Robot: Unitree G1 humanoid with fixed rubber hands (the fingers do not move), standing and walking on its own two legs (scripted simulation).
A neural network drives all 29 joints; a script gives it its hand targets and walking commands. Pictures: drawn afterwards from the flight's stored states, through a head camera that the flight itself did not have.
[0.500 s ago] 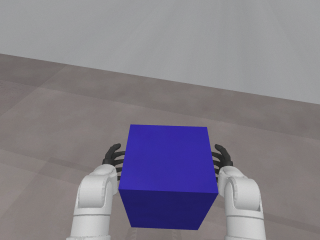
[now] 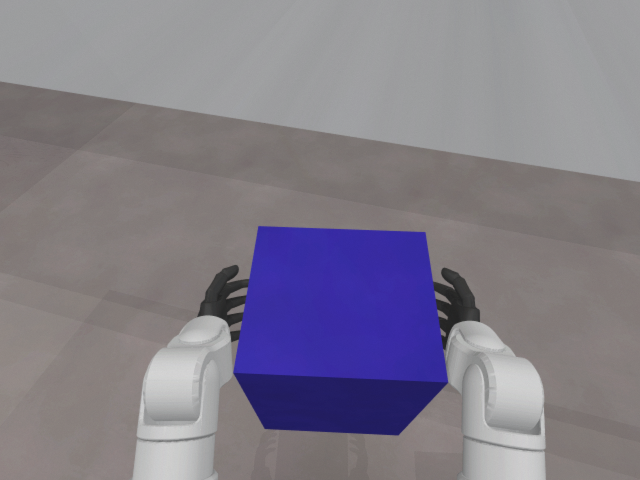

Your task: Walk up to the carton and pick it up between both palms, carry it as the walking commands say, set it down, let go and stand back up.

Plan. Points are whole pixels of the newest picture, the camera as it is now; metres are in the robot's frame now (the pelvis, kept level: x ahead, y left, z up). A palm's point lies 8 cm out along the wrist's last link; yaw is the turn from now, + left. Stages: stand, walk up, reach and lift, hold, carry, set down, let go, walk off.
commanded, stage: carry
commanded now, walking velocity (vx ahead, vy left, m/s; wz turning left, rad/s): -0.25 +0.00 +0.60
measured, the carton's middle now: (335, 341) +0.29 -0.01 +0.02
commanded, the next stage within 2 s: none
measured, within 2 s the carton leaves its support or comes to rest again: neither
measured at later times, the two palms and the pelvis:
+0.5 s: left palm (145, 457) +0.15 +0.18 +0.06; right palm (415, 387) +0.22 -0.10 +0.06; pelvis -0.11 -0.03 -0.01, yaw +12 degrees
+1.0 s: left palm out of the picture -0.06 +0.20 +0.05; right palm out of the picture +0.09 -0.04 +0.05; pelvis -0.23 -0.07 +0.00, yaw +28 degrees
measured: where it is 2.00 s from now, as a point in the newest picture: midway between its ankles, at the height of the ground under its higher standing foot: outside the picture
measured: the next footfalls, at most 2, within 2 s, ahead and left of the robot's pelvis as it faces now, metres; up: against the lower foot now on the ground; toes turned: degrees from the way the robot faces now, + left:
right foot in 0.46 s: -0.11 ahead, -0.15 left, +0.00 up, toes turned +8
left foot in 0.74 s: -0.12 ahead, +0.11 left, +0.00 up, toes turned +27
